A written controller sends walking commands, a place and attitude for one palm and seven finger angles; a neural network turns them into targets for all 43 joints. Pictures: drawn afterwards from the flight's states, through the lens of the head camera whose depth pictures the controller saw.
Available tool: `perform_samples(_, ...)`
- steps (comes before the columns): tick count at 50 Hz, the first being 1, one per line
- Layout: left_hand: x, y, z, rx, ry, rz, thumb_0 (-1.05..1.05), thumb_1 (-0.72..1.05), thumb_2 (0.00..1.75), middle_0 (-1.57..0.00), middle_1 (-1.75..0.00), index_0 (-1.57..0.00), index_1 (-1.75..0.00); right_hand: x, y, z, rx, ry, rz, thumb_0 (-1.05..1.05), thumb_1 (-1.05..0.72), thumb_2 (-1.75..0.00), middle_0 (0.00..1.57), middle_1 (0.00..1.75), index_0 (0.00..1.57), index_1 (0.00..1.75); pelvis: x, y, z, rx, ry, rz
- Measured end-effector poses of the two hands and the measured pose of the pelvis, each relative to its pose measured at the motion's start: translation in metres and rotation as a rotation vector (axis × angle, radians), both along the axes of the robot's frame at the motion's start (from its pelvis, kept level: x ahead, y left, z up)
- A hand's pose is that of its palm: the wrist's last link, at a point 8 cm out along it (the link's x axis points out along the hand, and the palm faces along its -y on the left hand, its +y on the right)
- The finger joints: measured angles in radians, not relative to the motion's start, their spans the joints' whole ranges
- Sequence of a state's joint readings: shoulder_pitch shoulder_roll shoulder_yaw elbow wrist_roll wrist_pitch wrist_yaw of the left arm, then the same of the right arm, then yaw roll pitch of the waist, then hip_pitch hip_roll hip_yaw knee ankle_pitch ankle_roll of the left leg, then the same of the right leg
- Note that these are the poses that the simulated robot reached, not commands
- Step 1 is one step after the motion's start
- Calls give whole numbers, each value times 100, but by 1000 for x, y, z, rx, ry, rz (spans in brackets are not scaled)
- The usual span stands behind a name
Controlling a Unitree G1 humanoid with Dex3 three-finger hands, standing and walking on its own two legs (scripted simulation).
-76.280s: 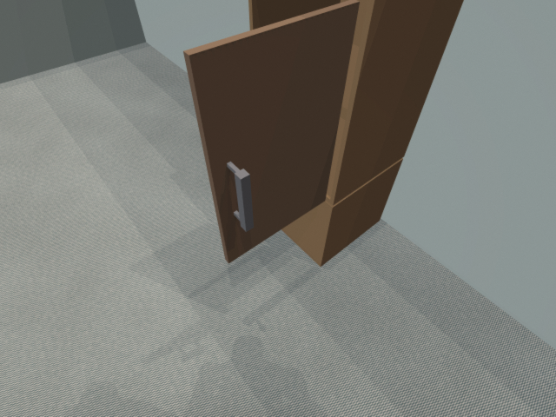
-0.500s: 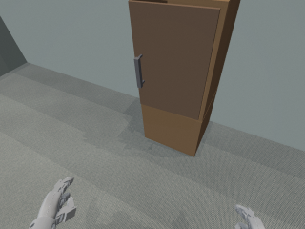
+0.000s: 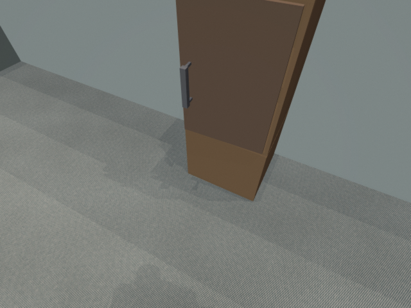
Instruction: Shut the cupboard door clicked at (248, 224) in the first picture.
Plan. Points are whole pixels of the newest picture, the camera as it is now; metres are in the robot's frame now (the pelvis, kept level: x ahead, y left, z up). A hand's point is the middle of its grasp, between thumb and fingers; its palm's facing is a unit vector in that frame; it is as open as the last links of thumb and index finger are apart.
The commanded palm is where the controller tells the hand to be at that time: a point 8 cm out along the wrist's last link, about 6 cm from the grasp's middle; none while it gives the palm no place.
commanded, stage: let the arm hang, fingers relaxed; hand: left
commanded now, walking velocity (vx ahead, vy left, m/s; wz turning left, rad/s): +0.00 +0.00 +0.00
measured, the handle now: (187, 85) +0.89 +0.12 -0.08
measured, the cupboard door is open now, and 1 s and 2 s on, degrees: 3 3 3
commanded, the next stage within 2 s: look to check the result in 0.44 s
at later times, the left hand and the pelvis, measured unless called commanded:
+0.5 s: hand out of the picture -0.03 +0.16 -0.18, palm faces +0.02 -0.99 -0.16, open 7.4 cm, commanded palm none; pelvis +0.00 +0.00 +0.00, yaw +0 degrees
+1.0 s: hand out of the picture -0.01 +0.16 -0.18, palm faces +0.02 -0.98 -0.20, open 7.4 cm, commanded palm none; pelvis +0.01 -0.02 +0.00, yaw +0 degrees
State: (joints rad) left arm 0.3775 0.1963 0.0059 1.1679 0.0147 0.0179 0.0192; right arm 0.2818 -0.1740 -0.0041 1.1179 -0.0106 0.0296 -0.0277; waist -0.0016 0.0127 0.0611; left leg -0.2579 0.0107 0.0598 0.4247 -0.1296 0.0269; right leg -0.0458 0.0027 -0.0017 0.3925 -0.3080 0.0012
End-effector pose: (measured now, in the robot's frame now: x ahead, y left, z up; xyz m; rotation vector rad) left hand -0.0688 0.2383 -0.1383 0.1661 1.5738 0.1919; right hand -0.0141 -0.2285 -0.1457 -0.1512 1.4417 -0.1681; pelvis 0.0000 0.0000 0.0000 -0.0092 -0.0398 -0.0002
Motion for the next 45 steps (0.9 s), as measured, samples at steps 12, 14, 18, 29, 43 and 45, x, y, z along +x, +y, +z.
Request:
perform_samples(12,40,-19,-9,-44,-142,-25,1,91,89,-20,-30,-20,-30,1,11,-2,24,-48,-17,0,-90,-90,20,30,20,30,-4,0,0,7,-4,-1)
perform_samples(14,43,-23,-10,-54,-153,-26,1,90,89,-20,-30,-20,-30,1,11,-1,22,-52,-19,0,-90,-90,20,30,20,30,-4,0,0,7,-4,-1)
perform_samples(18,45,-29,-11,-66,-156,-25,0,90,89,-20,-30,-20,-30,-1,9,-1,18,-49,-23,0,-91,-90,20,30,20,30,-5,-2,0,8,-1,-1)
perform_samples(29,26,-30,-9,-53,-81,-10,1,90,89,-20,-30,-20,-30,-8,1,0,10,-3,-30,0,-90,-90,20,29,19,30,-1,-7,0,7,6,-1)
perform_samples(43,35,-27,-6,-26,-78,-10,1,90,89,-20,-30,-20,-30,16,-10,0,3,-28,-9,0,-90,-90,20,29,19,30,9,-13,0,8,4,-1)
perform_samples(45,40,-28,-6,-26,-87,-13,1,90,89,-20,-30,-20,-30,21,-11,0,3,-38,-5,0,-90,-90,20,29,19,30,10,-13,0,9,4,-1)
